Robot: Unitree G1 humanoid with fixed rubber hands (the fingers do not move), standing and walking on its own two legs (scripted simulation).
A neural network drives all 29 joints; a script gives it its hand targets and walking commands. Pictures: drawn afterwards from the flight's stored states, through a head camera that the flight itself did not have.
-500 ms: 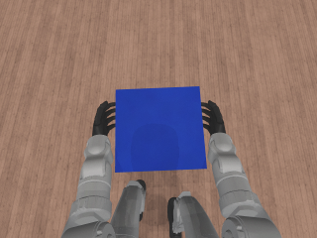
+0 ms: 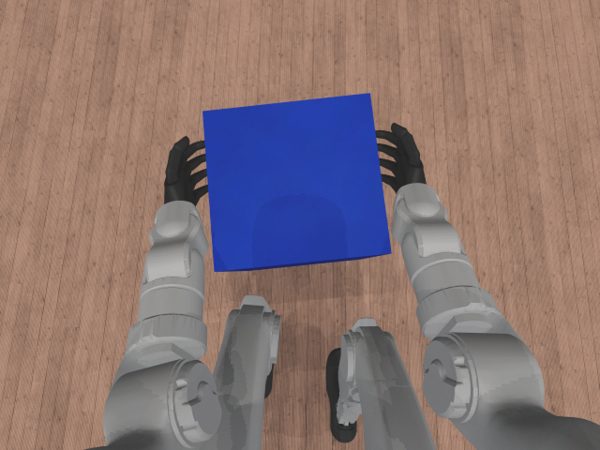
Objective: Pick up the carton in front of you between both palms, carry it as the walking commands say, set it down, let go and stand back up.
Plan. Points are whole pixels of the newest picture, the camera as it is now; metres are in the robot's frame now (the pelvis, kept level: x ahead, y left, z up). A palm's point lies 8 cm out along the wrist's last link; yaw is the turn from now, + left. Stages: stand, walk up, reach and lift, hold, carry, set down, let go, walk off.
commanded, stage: set down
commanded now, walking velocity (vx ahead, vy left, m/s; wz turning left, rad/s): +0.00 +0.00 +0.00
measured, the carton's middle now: (297, 199) +0.45 +0.06 -0.17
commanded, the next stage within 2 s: none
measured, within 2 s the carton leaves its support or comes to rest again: rests again in 1.54 s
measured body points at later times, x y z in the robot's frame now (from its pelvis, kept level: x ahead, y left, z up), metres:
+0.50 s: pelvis -0.03 +0.00 -0.12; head +0.30 +0.02 +0.19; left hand +0.44 +0.23 -0.25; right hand +0.52 -0.07 -0.25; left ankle +0.12 +0.11 -0.52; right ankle +0.05 -0.09 -0.52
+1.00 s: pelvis -0.03 -0.01 -0.18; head +0.32 +0.00 +0.10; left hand +0.46 +0.25 -0.33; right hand +0.53 -0.05 -0.35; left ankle +0.12 +0.11 -0.52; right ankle +0.05 -0.09 -0.52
